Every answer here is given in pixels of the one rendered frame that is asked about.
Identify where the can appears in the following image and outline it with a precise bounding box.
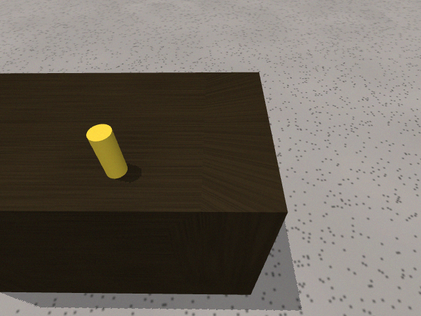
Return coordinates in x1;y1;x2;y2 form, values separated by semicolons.
86;124;128;178

